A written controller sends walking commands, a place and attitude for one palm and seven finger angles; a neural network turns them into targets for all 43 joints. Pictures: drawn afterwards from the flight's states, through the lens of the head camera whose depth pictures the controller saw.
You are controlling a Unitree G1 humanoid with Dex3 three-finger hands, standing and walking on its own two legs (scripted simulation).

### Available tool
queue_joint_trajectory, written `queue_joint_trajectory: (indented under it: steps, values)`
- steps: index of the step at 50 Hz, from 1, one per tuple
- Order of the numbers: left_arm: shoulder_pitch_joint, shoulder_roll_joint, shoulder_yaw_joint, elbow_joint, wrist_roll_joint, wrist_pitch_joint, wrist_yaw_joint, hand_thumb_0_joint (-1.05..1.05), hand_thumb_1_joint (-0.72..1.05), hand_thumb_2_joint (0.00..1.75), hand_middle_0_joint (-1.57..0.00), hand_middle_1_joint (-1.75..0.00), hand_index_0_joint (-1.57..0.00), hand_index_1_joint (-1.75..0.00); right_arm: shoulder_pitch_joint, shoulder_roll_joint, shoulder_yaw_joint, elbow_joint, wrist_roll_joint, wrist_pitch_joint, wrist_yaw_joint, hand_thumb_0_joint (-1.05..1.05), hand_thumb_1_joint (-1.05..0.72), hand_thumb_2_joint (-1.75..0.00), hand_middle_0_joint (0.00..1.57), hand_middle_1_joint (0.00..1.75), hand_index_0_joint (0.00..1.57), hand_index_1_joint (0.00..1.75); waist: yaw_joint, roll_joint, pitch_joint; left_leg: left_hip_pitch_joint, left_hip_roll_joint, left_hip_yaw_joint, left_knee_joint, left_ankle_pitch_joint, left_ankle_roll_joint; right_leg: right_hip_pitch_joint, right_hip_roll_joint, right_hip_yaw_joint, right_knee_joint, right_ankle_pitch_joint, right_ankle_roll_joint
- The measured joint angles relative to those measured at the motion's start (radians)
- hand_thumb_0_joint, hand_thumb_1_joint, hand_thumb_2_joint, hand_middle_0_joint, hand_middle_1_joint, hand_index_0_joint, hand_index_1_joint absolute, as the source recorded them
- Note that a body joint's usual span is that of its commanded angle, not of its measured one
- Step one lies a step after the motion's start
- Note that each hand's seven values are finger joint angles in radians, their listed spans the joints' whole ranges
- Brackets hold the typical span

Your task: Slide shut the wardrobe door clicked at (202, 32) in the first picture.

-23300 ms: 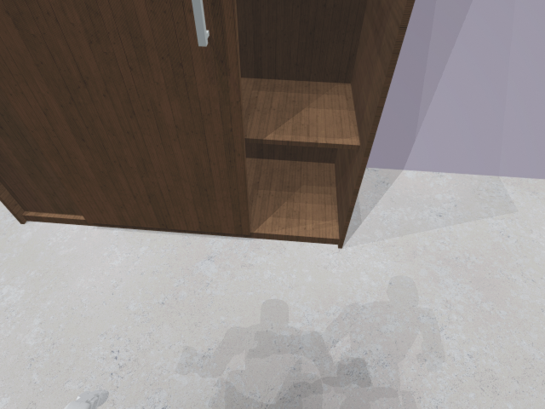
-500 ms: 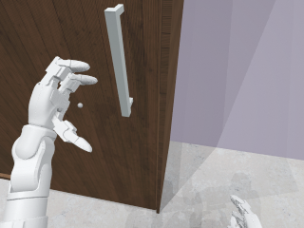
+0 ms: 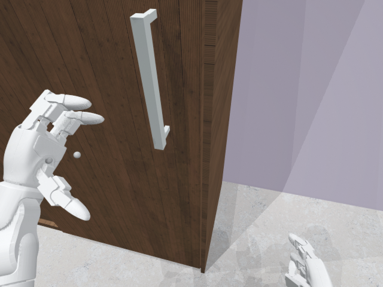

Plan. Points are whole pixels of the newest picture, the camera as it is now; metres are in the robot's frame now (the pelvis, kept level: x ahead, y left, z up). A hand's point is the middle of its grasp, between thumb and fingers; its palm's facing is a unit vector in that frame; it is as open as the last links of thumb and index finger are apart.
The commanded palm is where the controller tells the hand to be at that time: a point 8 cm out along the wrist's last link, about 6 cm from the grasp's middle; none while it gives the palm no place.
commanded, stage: draw the hand back to the body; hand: left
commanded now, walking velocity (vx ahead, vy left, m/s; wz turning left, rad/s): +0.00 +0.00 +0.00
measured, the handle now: (156, 89) +0.38 +0.12 +0.26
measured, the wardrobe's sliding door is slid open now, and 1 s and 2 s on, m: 0.00 0.00 0.00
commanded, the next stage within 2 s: step back with the hand held close in 1.64 s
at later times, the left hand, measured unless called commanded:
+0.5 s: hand (69, 173) +0.22 +0.23 +0.20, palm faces -0.06 -0.99 -0.11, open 14.7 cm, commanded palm +0.18 +0.28 +0.21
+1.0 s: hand (47, 180) +0.21 +0.27 +0.18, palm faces +0.36 -0.87 -0.34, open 11.4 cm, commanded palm +0.16 +0.31 +0.19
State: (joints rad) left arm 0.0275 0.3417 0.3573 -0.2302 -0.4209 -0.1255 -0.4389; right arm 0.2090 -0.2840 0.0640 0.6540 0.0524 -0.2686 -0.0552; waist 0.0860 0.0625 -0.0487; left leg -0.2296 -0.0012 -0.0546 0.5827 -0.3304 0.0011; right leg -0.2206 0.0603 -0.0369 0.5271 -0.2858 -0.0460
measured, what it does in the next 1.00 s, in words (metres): stands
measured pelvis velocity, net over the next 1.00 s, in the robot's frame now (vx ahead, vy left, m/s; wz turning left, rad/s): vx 0.00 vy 0.03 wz -0.04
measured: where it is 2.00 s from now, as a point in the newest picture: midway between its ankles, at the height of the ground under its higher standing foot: outside the picture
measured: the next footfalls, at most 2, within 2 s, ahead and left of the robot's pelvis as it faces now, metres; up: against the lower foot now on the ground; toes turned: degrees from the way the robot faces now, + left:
none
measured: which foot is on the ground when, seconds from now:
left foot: down 0.00-1.00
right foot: down 0.00-1.00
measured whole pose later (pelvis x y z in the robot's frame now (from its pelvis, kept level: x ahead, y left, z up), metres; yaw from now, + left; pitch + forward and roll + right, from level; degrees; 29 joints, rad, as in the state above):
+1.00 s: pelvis +0.00 +0.03 +0.01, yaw -2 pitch -4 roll -1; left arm 0.36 0.36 0.30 -0.37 -0.08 -0.11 0.07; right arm 0.24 -0.24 0.02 0.67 0.01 -0.13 -0.04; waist 0.06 0.06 -0.01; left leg -0.14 -0.03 0.00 0.50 -0.29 0.04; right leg -0.15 0.03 0.02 0.45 -0.24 0.00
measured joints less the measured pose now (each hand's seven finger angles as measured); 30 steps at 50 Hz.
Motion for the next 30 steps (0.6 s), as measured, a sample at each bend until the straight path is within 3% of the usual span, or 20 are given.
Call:
queue_joint_trajectory:
  steps: [4,5,9,12,15,21,29,30]
  values:
    - [-0.003,0.006,-0.017,0.000,0.006,-0.004,0.000,-0.02,-0.56,0.20,-0.26,-1.15,-0.25,-1.15,-0.005,0.007,0.003,-0.004,-0.002,-0.004,0.003,0.01,-0.91,-0.90,0.20,0.30,0.20,0.30,-0.017,-0.003,-0.004,-0.004,-0.002,0.011,-0.001,0.001,0.004,-0.010,-0.003,0.011,0.006,0.001,0.004]
    - [0.000,0.014,-0.017,-0.003,0.025,0.020,0.007,-0.02,-0.56,0.20,-0.26,-1.15,-0.26,-1.15,-0.004,0.010,0.002,-0.008,0.002,-0.001,0.007,0.01,-0.91,-0.90,0.20,0.30,0.20,0.30,-0.018,-0.004,-0.008,-0.004,-0.002,0.017,-0.002,0.001,0.005,-0.014,-0.003,0.017,0.008,0.001,0.005]
    - [0.059,0.064,-0.012,-0.051,0.086,0.222,0.055,-0.02,-0.56,0.20,-0.26,-1.15,-0.26,-1.15,0.000,0.014,0.000,-0.039,0.020,0.031,0.022,0.01,-0.91,-0.90,0.20,0.30,0.20,0.30,-0.028,0.009,-0.022,0.004,-0.005,0.039,-0.016,0.004,0.012,-0.017,-0.005,0.038,0.006,0.005,0.012]
    - [0.095,0.082,0.009,-0.082,0.062,0.359,0.067,-0.02,-0.55,0.20,-0.26,-1.15,-0.26,-1.15,0.003,0.012,0.009,-0.045,0.034,0.042,0.018,0.01,-0.91,-0.90,0.20,0.30,0.20,0.30,-0.029,0.017,-0.039,0.012,-0.009,0.044,-0.024,0.006,0.018,-0.010,-0.010,0.043,0.000,0.006,0.018]
    - [0.085,0.069,0.031,-0.087,0.022,0.443,0.069,-0.02,-0.55,0.20,-0.26,-1.15,-0.26,-1.15,0.002,0.007,0.019,-0.036,0.044,0.036,0.010,0.01,-0.91,-0.90,0.20,0.30,0.20,0.30,-0.018,0.018,-0.051,0.020,-0.016,0.038,-0.020,0.004,0.023,0.003,-0.016,0.037,0.000,0.003,0.023]
    - [0.061,0.030,-0.004,-0.107,0.051,0.482,0.085,-0.02,-0.55,0.20,-0.26,-1.15,-0.25,-1.15,-0.028,0.007,0.028,-0.032,0.043,0.035,0.008,0.01,-0.91,-0.90,0.20,0.30,0.20,0.30,-0.002,0.015,-0.047,0.034,-0.030,0.027,-0.006,0.004,0.032,0.024,-0.030,0.025,0.008,-0.001,0.032]
    - [0.093,0.043,-0.023,-0.139,0.064,0.497,0.096,-0.02,-0.52,0.22,-0.25,-1.13,-0.25,-1.13,-0.057,0.030,0.040,-0.057,0.036,0.060,0.010,0.01,-0.90,-0.90,0.20,0.30,0.20,0.30,-0.010,0.004,-0.031,0.040,-0.032,0.034,-0.009,0.014,0.035,0.027,-0.033,0.033,0.008,0.010,0.035]
    - [0.105,0.047,-0.033,-0.155,0.102,0.466,0.133,-0.02,-0.50,0.23,-0.26,-1.12,-0.25,-1.12,-0.055,0.034,0.035,-0.060,0.021,0.061,0.014,0.01,-0.90,-0.90,0.20,0.30,0.20,0.30,-0.011,0.003,-0.029,0.039,-0.031,0.034,-0.008,0.014,0.035,0.028,-0.031,0.032,0.004,0.012,0.035]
